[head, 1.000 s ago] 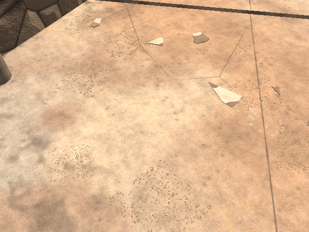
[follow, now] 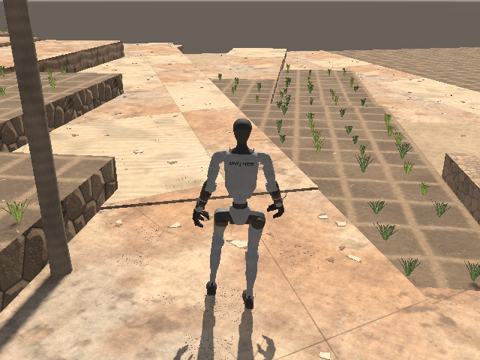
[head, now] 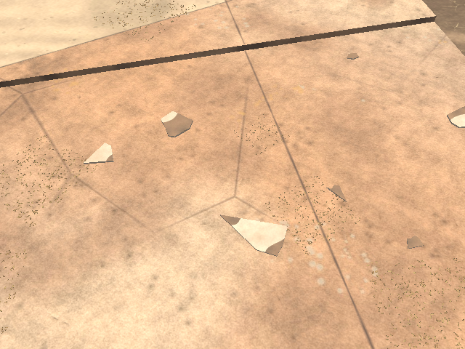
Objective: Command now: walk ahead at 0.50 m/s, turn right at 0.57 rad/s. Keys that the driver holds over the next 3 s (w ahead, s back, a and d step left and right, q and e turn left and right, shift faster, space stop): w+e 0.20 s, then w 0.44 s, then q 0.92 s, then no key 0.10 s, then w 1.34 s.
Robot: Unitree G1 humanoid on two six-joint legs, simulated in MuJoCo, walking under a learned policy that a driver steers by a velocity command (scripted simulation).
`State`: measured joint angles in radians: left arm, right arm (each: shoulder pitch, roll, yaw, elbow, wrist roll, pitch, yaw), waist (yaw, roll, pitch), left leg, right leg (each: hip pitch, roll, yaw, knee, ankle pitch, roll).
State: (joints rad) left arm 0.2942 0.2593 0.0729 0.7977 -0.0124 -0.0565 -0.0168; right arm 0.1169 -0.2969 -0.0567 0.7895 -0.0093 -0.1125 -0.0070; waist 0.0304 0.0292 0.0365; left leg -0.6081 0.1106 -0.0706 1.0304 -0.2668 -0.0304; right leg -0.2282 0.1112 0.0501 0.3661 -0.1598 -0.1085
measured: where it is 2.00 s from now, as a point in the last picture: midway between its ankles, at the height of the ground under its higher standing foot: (263, 316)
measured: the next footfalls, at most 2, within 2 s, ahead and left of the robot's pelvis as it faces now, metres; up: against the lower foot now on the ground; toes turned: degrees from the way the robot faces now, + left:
left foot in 0.26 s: +0.34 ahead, +0.14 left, +0.00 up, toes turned -12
right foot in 0.74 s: +0.54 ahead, -0.17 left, +0.00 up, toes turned -12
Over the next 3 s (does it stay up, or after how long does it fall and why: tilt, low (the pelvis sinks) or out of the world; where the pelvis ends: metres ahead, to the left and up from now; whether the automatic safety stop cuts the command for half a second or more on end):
stays up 1.03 0.17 -0.01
